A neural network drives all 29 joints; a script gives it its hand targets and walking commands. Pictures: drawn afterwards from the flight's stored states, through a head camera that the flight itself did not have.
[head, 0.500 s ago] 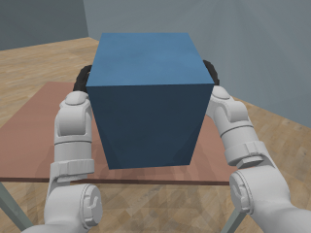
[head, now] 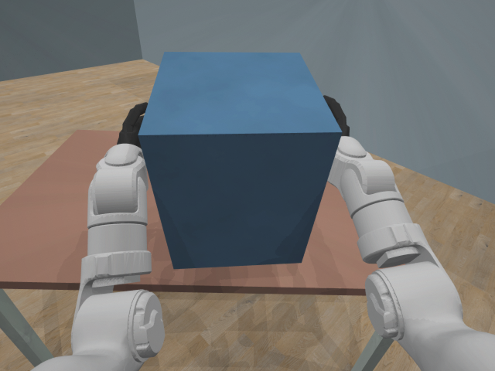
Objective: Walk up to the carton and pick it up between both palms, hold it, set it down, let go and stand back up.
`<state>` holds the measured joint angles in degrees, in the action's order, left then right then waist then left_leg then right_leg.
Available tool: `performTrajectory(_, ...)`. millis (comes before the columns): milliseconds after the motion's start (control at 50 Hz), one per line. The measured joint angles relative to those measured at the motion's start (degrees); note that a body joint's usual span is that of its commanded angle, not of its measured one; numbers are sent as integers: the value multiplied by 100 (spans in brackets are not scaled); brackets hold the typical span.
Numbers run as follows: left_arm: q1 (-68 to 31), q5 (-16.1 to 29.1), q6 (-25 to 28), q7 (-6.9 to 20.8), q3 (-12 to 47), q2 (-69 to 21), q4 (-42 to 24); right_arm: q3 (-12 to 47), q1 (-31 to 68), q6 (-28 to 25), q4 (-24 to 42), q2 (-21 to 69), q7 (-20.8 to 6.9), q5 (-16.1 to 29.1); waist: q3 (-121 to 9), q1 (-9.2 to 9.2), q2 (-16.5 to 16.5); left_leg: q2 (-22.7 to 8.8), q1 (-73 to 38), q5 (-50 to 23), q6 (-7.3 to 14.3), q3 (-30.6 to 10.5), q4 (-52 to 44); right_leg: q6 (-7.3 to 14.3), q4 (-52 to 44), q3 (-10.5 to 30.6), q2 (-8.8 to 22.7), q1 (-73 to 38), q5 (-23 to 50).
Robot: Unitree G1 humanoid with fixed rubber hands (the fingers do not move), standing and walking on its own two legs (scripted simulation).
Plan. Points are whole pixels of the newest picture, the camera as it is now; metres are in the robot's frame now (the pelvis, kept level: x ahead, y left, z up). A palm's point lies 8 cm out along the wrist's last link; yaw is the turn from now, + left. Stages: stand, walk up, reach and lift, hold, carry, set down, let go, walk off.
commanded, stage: hold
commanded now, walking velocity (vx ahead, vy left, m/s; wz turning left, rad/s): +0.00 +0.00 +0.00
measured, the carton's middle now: (236, 162) +0.39 +0.00 +0.21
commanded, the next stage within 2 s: none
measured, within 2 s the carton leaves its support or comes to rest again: neither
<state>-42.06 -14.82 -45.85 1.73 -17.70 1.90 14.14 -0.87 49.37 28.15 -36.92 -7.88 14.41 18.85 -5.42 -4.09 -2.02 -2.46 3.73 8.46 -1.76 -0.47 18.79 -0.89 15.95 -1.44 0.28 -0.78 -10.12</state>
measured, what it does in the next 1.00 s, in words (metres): stands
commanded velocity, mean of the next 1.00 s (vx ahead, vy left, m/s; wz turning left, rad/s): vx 0.00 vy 0.00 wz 0.00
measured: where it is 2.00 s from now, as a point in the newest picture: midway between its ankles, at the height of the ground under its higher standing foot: outside the picture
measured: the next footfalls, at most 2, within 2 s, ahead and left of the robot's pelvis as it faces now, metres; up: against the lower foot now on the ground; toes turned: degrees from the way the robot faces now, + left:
none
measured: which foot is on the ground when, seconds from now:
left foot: down 0.00-1.00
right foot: down 0.00-1.00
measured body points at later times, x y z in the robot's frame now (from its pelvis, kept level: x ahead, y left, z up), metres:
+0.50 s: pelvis +0.00 +0.00 +0.00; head -0.08 +0.02 +0.44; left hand +0.37 +0.16 +0.24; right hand +0.38 -0.15 +0.25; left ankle +0.03 +0.14 -0.75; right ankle -0.01 -0.12 -0.75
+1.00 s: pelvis +0.00 +0.00 +0.00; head -0.08 +0.02 +0.44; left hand +0.37 +0.17 +0.24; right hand +0.38 -0.15 +0.25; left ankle +0.03 +0.14 -0.75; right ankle -0.01 -0.12 -0.75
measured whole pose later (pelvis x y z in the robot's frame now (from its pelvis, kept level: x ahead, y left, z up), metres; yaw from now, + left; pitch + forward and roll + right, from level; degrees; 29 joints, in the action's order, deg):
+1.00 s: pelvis +0.00 +0.00 +0.00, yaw +0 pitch -7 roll -1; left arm -42.0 -15.1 -45.9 2.0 -17.6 1.9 13.9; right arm -0.6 49.2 28.1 -36.8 -8.0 14.4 19.0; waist -5.3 -4.3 -2.0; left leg -2.4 3.8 8.7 -1.7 -0.5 19.1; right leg -1.0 15.8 -1.4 0.3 -1.0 -10.1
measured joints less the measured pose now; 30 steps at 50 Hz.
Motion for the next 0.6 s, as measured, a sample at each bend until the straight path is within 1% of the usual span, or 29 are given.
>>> performTrajectory(60, 17, -13, -16, 15, -11, -2, -7, 25, 2, 2, -27, 1, 2, 8, 13, -4, -1, -1, -15, 7, -1, 2, 2, 1, -5, 3, -1, -18, -3)
performTrajectory(220, 135, 11, -6, 5, 28, -23, -174, 30, -93, 11, 150, 5, 31, 58, 18, -25, 14, -1, -20, 40, -3, -8, 45, -4, -18, -5, -3, -52, -9)
performTrajectory(380, 65, -34, -32, 16, -8, -29, -123, -27, -32, 20, 70, 24, 7, 18, 36, -37, 22, 15, -36, 17, 7, -12, 13, -9, -15, -10, 13, -55, -6)
performTrajectory(540, 95, -16, -16, 19, 12, -30, -148, 45, -94, 18, 149, -9, 17, 33, 40, -13, 24, 0, -15, 4, 2, 1, 11, -5, -23, 5, -1, -31, 15)
performTrajectory(600, 60, -31, -11, 23, -19, -30, -97, 12, -41, 10, 68, 10, 11, 14, 54, -6, 15, 0, -21, 6, 2, 2, 16, -2, 1, 7, -1, -26, 5)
